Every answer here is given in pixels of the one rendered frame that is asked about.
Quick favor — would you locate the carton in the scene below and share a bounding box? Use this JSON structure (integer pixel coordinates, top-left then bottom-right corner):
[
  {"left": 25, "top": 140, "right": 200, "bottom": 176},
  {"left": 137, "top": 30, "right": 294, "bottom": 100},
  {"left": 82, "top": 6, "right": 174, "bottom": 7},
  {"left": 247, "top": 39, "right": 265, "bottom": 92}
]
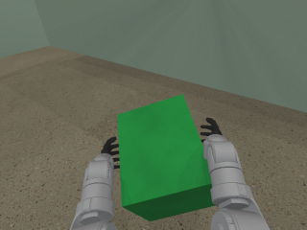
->
[{"left": 117, "top": 94, "right": 215, "bottom": 221}]

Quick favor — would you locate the right robot upper arm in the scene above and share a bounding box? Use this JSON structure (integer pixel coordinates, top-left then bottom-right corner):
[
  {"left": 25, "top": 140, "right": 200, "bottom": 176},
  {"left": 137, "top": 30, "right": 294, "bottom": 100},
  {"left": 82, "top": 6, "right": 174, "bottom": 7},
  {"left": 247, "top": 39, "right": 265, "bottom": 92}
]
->
[{"left": 210, "top": 208, "right": 270, "bottom": 230}]

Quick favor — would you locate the right robot forearm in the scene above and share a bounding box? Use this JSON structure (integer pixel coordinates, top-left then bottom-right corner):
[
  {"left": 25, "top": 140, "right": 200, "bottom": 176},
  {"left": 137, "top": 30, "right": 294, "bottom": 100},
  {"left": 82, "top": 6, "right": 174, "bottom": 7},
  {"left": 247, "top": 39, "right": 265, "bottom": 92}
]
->
[{"left": 203, "top": 134, "right": 270, "bottom": 229}]

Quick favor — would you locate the robot right hand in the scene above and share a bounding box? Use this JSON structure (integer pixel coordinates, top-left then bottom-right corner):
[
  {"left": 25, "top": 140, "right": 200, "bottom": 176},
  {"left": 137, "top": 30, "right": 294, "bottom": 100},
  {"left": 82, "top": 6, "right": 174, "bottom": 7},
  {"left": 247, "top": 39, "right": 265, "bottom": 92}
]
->
[{"left": 200, "top": 117, "right": 223, "bottom": 143}]

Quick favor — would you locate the left robot upper arm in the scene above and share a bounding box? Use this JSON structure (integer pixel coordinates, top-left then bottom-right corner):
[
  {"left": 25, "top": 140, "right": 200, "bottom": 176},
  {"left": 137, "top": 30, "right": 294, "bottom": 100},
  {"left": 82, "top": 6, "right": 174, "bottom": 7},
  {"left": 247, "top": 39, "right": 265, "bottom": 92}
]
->
[{"left": 73, "top": 219, "right": 117, "bottom": 230}]

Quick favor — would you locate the robot left hand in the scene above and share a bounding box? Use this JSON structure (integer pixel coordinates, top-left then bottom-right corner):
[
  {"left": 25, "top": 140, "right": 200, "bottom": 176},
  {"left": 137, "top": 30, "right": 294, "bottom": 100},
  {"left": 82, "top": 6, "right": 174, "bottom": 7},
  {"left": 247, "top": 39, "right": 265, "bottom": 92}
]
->
[{"left": 101, "top": 136, "right": 120, "bottom": 170}]

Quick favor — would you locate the left robot forearm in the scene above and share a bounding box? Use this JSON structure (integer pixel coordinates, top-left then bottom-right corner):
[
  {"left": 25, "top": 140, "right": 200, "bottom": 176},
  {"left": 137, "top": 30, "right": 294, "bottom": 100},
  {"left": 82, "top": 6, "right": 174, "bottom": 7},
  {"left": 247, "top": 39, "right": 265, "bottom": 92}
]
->
[{"left": 69, "top": 153, "right": 114, "bottom": 230}]

